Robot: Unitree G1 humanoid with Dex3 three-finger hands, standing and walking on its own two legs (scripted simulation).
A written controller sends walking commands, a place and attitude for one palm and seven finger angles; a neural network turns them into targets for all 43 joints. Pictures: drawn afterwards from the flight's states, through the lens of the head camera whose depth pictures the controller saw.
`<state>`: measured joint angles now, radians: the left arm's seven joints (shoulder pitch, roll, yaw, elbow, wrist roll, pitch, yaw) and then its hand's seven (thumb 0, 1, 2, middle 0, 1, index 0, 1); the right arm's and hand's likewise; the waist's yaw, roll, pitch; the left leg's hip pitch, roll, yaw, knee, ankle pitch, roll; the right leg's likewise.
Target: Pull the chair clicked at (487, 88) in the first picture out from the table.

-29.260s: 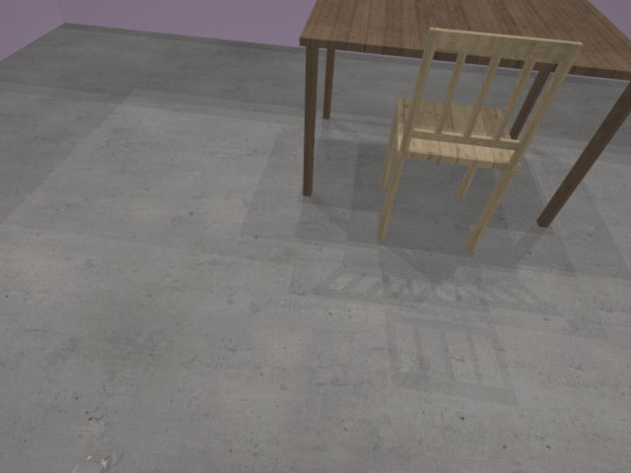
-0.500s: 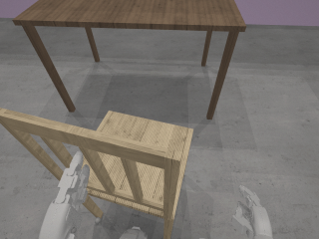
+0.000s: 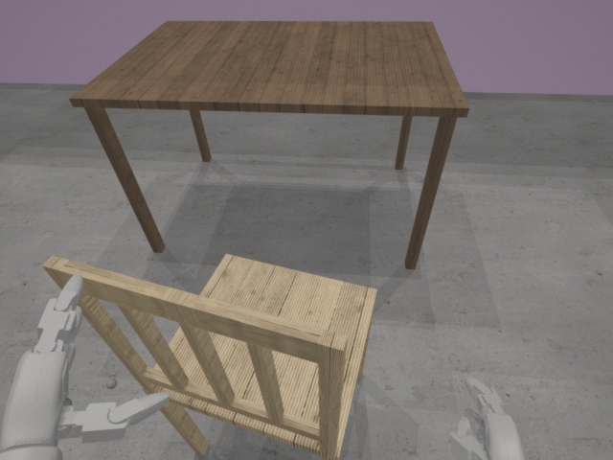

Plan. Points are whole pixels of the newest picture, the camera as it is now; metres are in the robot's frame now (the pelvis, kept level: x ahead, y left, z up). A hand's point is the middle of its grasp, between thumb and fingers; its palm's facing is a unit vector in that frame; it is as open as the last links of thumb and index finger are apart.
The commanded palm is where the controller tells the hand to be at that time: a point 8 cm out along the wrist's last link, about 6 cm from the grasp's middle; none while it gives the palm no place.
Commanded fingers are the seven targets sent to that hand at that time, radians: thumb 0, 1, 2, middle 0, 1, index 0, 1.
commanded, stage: draw the hand back to the body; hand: left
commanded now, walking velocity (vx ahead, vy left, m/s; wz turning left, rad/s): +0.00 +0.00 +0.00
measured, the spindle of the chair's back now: (211, 365) +0.27 +0.18 -0.07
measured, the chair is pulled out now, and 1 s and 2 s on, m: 0.59 0.59 0.59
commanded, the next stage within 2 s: step back with the hand held close in 0.72 s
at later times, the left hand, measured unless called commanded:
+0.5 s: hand (58, 286) +0.23 +0.27 +0.19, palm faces +0.49 -0.76 -0.42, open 7.9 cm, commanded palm +0.17 +0.30 +0.20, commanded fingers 0.00 0.90 0.90 -0.20 -0.30 -0.20 -0.30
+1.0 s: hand (79, 301) +0.22 +0.25 +0.17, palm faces +0.40 -0.79 -0.47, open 7.4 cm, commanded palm +0.15 +0.30 +0.20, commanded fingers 0.00 0.90 0.90 -0.20 -0.30 -0.20 -0.30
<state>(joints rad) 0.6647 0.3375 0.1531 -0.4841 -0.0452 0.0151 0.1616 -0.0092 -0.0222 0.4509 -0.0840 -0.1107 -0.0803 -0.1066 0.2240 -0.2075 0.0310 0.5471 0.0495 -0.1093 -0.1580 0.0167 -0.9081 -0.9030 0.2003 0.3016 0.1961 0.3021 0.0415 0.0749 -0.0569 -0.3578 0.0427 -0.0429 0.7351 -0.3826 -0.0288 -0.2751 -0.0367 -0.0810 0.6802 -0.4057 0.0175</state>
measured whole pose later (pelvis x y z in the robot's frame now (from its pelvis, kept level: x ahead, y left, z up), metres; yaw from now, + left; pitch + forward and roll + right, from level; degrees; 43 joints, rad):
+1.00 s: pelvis +0.01 +0.00 +0.02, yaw -1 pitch -1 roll -1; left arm 0.48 0.35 0.37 -0.42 -0.06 -0.08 0.13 0.01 0.89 0.89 -0.21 -0.30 -0.21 -0.30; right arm 0.14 -0.24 -0.01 0.59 0.03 -0.03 -0.08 0.01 -0.91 -0.90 0.20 0.30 0.20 0.30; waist 0.02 0.09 0.05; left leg -0.21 0.05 -0.02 0.51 -0.28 -0.03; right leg -0.14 -0.03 -0.06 0.45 -0.29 0.02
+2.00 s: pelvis -0.11 +0.02 +0.00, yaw +1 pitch +0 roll -2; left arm 0.51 0.44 0.46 -0.56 -0.04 -0.21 0.18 0.01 0.88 0.89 -0.22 -0.30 -0.21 -0.30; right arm 0.18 -0.20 -0.01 0.64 0.00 -0.10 -0.08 0.02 -0.91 -0.90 0.20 0.30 0.20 0.30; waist 0.00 -0.01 0.06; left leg -0.45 0.03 -0.03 0.69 -0.22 0.00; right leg -0.45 -0.02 -0.02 0.73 -0.36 0.02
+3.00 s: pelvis -0.27 -0.05 +0.02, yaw +1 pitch +0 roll +0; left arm 0.52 0.36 0.36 -0.40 -0.02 -0.18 0.17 0.01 0.89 0.90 -0.21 -0.30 -0.21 -0.30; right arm 0.31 -0.26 -0.04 0.68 0.01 -0.12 -0.08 0.02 -0.91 -0.90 0.20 0.30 0.20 0.30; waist -0.04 -0.01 -0.05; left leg -0.16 0.00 0.04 0.47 -0.34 0.04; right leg -0.31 -0.04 -0.14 0.49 -0.19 -0.03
